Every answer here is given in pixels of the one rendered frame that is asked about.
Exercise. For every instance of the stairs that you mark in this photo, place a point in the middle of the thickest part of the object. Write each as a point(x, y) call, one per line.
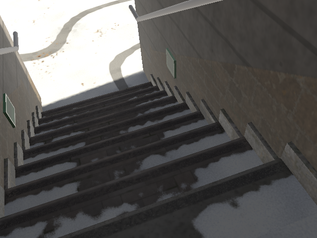
point(108, 155)

